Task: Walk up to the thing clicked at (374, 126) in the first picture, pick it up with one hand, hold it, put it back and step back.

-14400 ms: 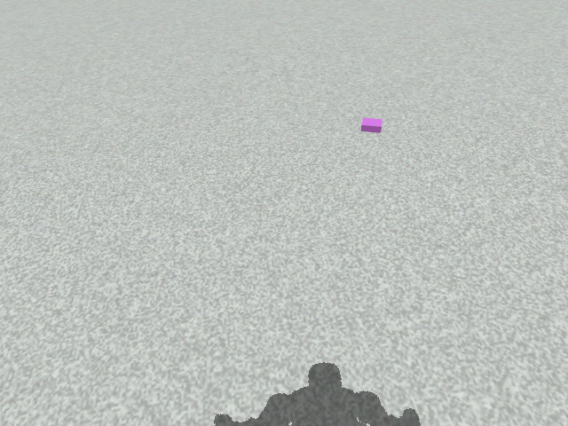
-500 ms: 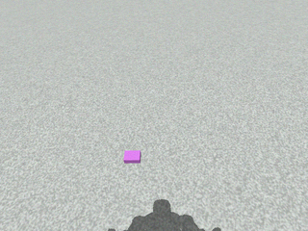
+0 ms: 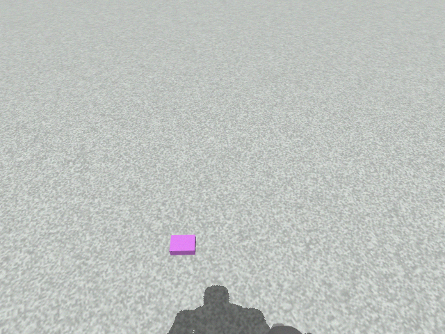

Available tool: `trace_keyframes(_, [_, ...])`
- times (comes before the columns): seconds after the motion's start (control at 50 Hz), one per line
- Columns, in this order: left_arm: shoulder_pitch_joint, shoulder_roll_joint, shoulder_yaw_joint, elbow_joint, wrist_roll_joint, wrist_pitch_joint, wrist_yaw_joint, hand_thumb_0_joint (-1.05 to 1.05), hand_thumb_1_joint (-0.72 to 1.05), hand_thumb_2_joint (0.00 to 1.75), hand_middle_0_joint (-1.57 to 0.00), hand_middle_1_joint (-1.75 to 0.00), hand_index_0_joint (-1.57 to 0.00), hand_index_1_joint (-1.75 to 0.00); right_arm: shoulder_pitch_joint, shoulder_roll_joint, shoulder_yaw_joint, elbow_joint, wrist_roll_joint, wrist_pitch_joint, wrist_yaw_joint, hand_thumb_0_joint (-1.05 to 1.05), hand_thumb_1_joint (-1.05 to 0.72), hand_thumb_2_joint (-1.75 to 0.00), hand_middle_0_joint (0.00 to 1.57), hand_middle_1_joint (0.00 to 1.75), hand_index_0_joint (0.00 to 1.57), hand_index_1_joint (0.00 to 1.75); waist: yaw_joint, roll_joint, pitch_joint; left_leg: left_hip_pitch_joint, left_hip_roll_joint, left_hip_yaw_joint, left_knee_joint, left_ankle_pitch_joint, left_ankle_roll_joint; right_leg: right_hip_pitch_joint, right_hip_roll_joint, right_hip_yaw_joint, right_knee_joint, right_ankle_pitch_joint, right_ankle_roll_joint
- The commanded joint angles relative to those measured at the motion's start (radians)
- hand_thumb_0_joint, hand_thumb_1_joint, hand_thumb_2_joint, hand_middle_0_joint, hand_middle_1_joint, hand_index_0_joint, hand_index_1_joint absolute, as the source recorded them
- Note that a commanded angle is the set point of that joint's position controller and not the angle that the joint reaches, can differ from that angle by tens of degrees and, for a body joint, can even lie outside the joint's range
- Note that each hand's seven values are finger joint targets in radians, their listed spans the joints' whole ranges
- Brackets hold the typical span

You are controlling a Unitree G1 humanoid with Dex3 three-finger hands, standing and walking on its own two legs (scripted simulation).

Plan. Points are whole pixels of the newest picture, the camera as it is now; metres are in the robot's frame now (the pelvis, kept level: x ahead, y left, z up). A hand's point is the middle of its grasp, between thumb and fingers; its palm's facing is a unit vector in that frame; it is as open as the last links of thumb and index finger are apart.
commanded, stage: walk up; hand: left
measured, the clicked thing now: (183, 244) +0.68 +0.20 -0.75
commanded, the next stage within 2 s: stand in 1.96 s
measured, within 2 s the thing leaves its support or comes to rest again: neither
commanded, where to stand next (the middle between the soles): +0.29 -0.05 m, yaw +2 degrees
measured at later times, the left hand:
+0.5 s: hand (129, 311) +0.23 +0.22 -0.16, palm faces -0.01 -0.94 -0.35, open 7.4 cm
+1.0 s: hand (143, 278) +0.29 +0.20 -0.16, palm faces +0.01 -0.92 -0.39, open 7.4 cm
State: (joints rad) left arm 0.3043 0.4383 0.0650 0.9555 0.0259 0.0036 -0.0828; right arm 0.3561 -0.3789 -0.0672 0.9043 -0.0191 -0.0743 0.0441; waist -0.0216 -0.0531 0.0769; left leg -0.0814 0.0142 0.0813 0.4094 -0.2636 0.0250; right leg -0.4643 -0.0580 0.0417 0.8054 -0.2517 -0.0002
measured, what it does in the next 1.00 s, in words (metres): walks ahead: right foot, then left foot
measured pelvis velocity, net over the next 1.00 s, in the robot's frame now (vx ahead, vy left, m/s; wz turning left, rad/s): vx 0.23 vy -0.07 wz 0.03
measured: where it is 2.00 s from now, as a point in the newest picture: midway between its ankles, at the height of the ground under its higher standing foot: outside the picture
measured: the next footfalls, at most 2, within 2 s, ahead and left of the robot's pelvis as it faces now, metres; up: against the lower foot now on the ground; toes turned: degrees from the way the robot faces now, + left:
right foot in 0.14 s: +0.19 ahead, -0.16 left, +0.00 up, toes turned -3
left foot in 0.50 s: +0.28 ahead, +0.07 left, +0.00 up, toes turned +0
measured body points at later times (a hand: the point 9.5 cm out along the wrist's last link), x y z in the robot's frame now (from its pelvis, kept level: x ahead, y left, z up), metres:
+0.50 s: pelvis +0.17 -0.04 -0.02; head +0.19 -0.03 +0.43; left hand +0.23 +0.27 -0.13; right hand +0.25 -0.36 -0.12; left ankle +0.26 +0.08 -0.74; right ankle +0.15 -0.16 -0.74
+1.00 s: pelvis +0.23 -0.07 -0.02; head +0.25 -0.08 +0.43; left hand +0.29 +0.25 -0.13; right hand +0.32 -0.37 -0.15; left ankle +0.25 +0.07 -0.74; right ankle +0.24 -0.19 -0.74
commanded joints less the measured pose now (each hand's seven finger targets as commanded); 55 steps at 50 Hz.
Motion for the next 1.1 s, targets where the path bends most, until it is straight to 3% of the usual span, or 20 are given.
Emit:
trace_keyframes(0.0, [-0.102,0.146,0.047,-0.133,0.001,-0.04,-0.007,0.0,0.9,0.9,-0.2,-0.3,-0.2,-0.3,-0.018,-0.304,-0.084,-0.108,0.005,-0.028,-0.019,0.0,-0.9,-0.9,0.2,0.3,0.2,0.3,-0.017,0.184,0.071,-0.132,0.232,-0.17,-0.207,-0.135,0.16,0.037,-0.033,-0.043,-0.161,0.077,-0.009])
trace_keyframes(0.06, [-0.088,0.141,0.054,-0.134,-0.002,-0.053,0.0,0.0,0.9,0.9,-0.2,-0.3,-0.2,-0.3,-0.007,-0.297,-0.079,-0.121,0.004,-0.018,-0.021,0.0,-0.9,-0.9,0.2,0.3,0.2,0.3,-0.002,0.176,0.024,-0.131,0.227,-0.153,-0.094,0.044,0.15,0.154,0.007,-0.09,-0.213,0.045,-0.025])
trace_keyframes(0.12, [0.123,0.2,0.09,-0.088,0.002,-0.077,0.026,0.0,0.9,0.9,-0.2,-0.3,-0.2,-0.3,0.032,-0.209,-0.042,-0.141,0.01,-0.01,-0.025,0.0,-0.9,-0.9,0.2,0.3,0.2,0.3,0.107,-0.064,-0.112,-0.227,0.113,-0.041,0.387,0.224,0.084,0.503,0.022,-0.053,-0.369,-0.019,-0.066])
trace_keyframes(0.14, [0.172,0.294,0.114,-0.105,0.004,-0.086,0.039,0.0,0.9,0.9,-0.2,-0.3,-0.2,-0.3,0.067,-0.134,-0.014,-0.175,0.021,-0.012,-0.025,0.0,-0.9,-0.9,0.2,0.3,0.2,0.3,0.11,-0.314,-0.149,-0.465,-0.02,0.005,0.665,-0.133,0.02,0.616,-0.253,0.4,-0.482,-0.1,-0.161])
trace_keyframes(0.16, [0.161,0.322,0.112,-0.115,-0.014,-0.081,0.039,0.0,0.9,0.9,-0.2,-0.3,-0.2,-0.3,0.023,-0.231,-0.038,-0.159,0.018,-0.003,-0.038,0.0,-0.9,-0.9,0.2,0.3,0.2,0.3,0.126,-0.212,-0.102,-0.532,-0.035,-0.093,0.776,-0.297,0.021,0.526,-0.364,0.592,-0.539,-0.112,-0.278])
trace_keyframes(0.18, [0.108,0.285,0.104,-0.138,-0.029,-0.076,0.044,0.0,0.9,0.9,-0.2,-0.3,-0.2,-0.3,0.021,-0.259,-0.046,-0.137,0.019,-0.001,-0.045,0.0,-0.9,-0.9,0.2,0.3,0.2,0.3,0.099,-0.091,-0.049,-0.52,0.0,-0.173,0.827,-0.269,0.016,0.441,-0.357,0.514,-0.524,-0.064,-0.303])
trace_keyframes(0.26, [0.017,0.206,0.071,-0.183,-0.026,-0.081,0.056,0.0,0.9,0.9,-0.2,-0.3,-0.2,-0.3,0.075,-0.22,-0.036,-0.099,0.026,0.002,-0.024,0.0,-0.9,-0.9,0.2,0.3,0.2,0.3,0.033,-0.117,-0.022,-0.431,0.047,-0.146,0.631,-0.141,-0.003,0.316,-0.197,0.152,-0.487,0.192,-0.245])
trace_keyframes(0.4, [-0.019,0.197,0.045,-0.233,-0.016,-0.072,0.066,0.0,0.9,0.9,-0.2,-0.3,-0.2,-0.3,0.02,-0.154,-0.032,-0.117,0.005,-0.005,-0.024,0.0,-0.9,-0.9,0.2,0.3,0.2,0.3,0.027,-0.075,-0.071,-0.211,0.024,-0.031,0.241,0.065,-0.014,0.209,-0.206,0.038,-0.333,0.494,-0.221])
trace_keyframes(0.46, [-0.069,0.121,0.01,-0.239,-0.033,-0.049,0.074,0.0,0.9,0.9,-0.2,-0.3,-0.2,-0.3,0.063,-0.215,-0.048,-0.085,-0.007,-0.014,-0.047,0.0,-0.9,-0.9,0.2,0.3,0.2,0.3,-0.026,0.115,-0.108,0.016,0.057,-0.114,0.06,0.27,0.028,0.033,-0.075,-0.06,-0.102,0.163,-0.107])
trace_keyframes(0.5, [0.061,0.137,0.017,-0.215,-0.028,-0.03,0.073,0.0,0.9,0.9,-0.2,-0.3,-0.2,-0.3,0.058,-0.351,-0.078,-0.14,0.0,-0.02,-0.044,0.0,-0.9,-0.9,0.2,0.3,0.2,0.3,-0.002,0.223,-0.117,-0.055,0.382,-0.616,-0.113,-0.1,0.22,-0.044,0.069,-0.031,0.197,-0.377,-0.046])
trace_keyframes(0.52, [0.055,0.193,0.032,-0.188,-0.02,-0.023,0.079,0.0,0.9,0.9,-0.2,-0.3,-0.2,-0.3,0.019,-0.359,-0.086,-0.139,0.009,-0.012,-0.043,0.0,-0.9,-0.9,0.2,0.3,0.2,0.3,-0.001,0.194,-0.067,-0.124,0.391,-0.651,-0.143,-0.272,0.259,-0.051,0.037,0.006,0.28,-0.389,-0.052])
trace_keyframes(0.7, [0.105,0.123,0.029,-0.074,-0.01,-0.059,0.088,0.0,0.9,0.9,-0.2,-0.3,-0.2,-0.3,-0.151,-0.24,-0.019,-0.141,0.012,0.028,-0.039,0.0,-0.9,-0.9,0.2,0.3,0.2,0.3,0.069,0.216,-0.1,-0.307,0.178,-0.194,0.139,0.134,0.113,0.293,0.058,-0.094,-0.273,-0.016,-0.033])
trace_keyframes(0.72, [0.102,0.148,0.034,-0.07,-0.002,-0.066,0.095,0.0,0.9,0.9,-0.2,-0.3,-0.2,-0.3,-0.166,-0.195,-0.002,-0.146,0.021,0.036,-0.039,0.0,-0.9,-0.9,0.2,0.3,0.2,0.3,0.079,0.139,-0.097,-0.357,0.147,-0.167,0.215,0.088,0.07,0.325,0.018,-0.025,-0.344,0.026,-0.046])
trace_keyframes(0.74, [0.05,0.221,0.046,-0.089,0.01,-0.079,0.1,0.0,0.9,0.9,-0.2,-0.3,-0.2,-0.3,-0.139,-0.134,0.012,-0.146,0.031,0.046,-0.036,0.0,-0.9,-0.9,0.2,0.3,0.2,0.3,0.047,-0.042,-0.058,-0.429,0.04,-0.111,0.345,-0.031,0.005,0.275,-0.163,0.273,-0.455,-0.027,-0.101])
trace_keyframes(0.76, [-0.026,0.281,0.048,-0.105,0.001,-0.077,0.097,0.0,0.9,0.9,-0.2,-0.3,-0.2,-0.3,-0.146,-0.169,0.0,-0.125,0.03,0.057,-0.047,0.0,-0.9,-0.9,0.2,0.3,0.2,0.3,0.034,-0.096,-0.027,-0.358,-0.001,-0.111,0.426,-0.267,-0.005,0.125,-0.311,0.416,-0.512,-0.096,-0.217])
trace_keyframes(0.78, [-0.078,0.265,0.039,-0.118,0.0,-0.077,0.094,0.0,0.9,0.9,-0.2,-0.3,-0.2,-0.3,-0.134,-0.206,-0.013,-0.094,0.025,0.06,-0.049,0.0,-0.9,-0.9,0.2,0.3,0.2,0.3,0.018,-0.056,-0.002,-0.291,0.02,-0.143,0.455,-0.271,-0.007,0.073,-0.308,0.39,-0.471,-0.037,-0.245])
trace_keyframes(0.82, [-0.111,0.215,0.021,-0.102,-0.007,-0.075,0.099,0.0,0.9,0.9,-0.2,-0.3,-0.2,-0.3,-0.131,-0.186,-0.003,-0.057,0.034,0.052,-0.047,0.0,-0.9,-0.9,0.2,0.3,0.2,0.3,0.003,-0.065,-0.003,-0.286,0.024,-0.131,0.333,-0.188,0.003,0.139,-0.216,0.221,-0.401,0.14,-0.183])
trace_keyframes(0.88, [-0.116,0.172,0.002,-0.089,-0.02,-0.069,0.094,0.0,0.9,0.9,-0.2,-0.3,-0.2,-0.3,-0.107,-0.213,-0.008,-0.007,0.022,0.031,-0.048,0.0,-0.9,-0.9,0.2,0.3,0.2,0.3,0.003,-0.037,-0.11,-0.078,0.072,-0.175,0.141,0.257,0.027,0.147,-0.117,0.057,-0.26,0.333,-0.091])
trace_keyframes(0.92, [-0.094,0.155,-0.001,-0.061,-0.03,-0.061,0.094,0.0,0.9,0.9,-0.2,-0.3,-0.2,-0.3,-0.184,-0.257,-0.008,-0.009,0.027,0.025,-0.042,0.0,-0.9,-0.9,0.2,0.3,0.2,0.3,0.046,0.026,-0.141,-0.138,0.151,-0.283,0.12,0.285,0.081,0.225,-0.032,-0.009,-0.261,0.126,-0.04])
trace_keyframes(1.08, [-0.209,0.166,-0.009,0.01,-0.029,-0.057,0.098,0.0,0.9,0.9,-0.2,-0.3,-0.2,-0.3,-0.238,-0.207,0.022,0.079,0.028,0.043,-0.04,0.0,-0.9,-0.9,0.2,0.3,0.2,0.3,0.028,0.041,-0.122,-0.108,0.089,-0.197,0.059,0.27,0.031,0.291,-0.084,0.008,-0.371,0.177,-0.05])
